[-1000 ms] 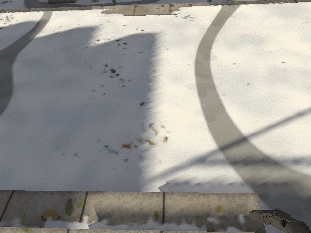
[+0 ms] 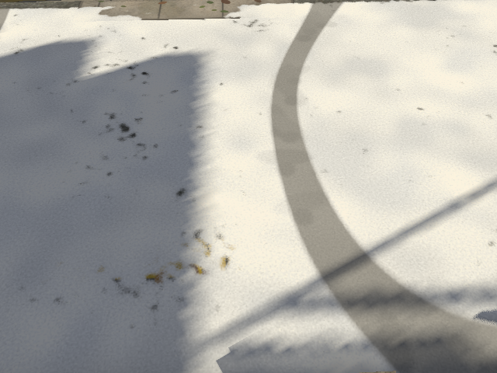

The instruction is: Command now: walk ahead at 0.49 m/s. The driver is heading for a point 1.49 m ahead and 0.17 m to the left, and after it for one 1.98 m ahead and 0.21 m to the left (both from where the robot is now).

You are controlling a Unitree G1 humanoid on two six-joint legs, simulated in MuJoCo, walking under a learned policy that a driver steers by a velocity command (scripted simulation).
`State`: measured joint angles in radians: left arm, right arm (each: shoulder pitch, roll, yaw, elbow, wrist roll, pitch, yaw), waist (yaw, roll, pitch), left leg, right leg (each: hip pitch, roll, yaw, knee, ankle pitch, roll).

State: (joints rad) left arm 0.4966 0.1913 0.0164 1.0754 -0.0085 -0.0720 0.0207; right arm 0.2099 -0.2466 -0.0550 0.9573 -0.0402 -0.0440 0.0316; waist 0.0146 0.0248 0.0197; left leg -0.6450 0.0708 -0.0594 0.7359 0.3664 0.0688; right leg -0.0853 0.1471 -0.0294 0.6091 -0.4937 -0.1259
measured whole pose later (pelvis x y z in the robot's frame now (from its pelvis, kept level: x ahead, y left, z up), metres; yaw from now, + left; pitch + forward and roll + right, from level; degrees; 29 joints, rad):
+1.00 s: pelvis +0.55 +0.00 -0.27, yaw +0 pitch -1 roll -2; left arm 0.47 0.18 0.03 1.09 0.01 -0.09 0.01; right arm 0.20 -0.22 -0.06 1.00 -0.05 -0.03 0.02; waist 0.01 0.03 0.04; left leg -0.69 0.10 -0.05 0.93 0.07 0.04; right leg -0.12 0.09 -0.09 0.52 -0.39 -0.09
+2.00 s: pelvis +1.12 +0.03 -0.39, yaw +8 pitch -1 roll -1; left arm 0.37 0.18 0.05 1.02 0.02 -0.10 0.02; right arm 0.22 -0.22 -0.08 0.96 -0.02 -0.01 0.03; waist 0.00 0.04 0.04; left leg -0.64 0.08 0.00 1.05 -0.14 0.07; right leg -0.06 0.02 -0.21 0.29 -0.23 -0.07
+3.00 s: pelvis +1.42 +0.14 -0.40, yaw +8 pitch +0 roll +1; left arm 0.26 0.25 0.07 0.85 0.01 0.03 0.03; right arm 0.17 -0.24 -0.05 0.85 -0.02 0.02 -0.05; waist 0.02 0.02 0.07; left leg -0.46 -0.03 0.02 1.15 -0.46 0.00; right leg -0.28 0.07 0.00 0.50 -0.23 -0.09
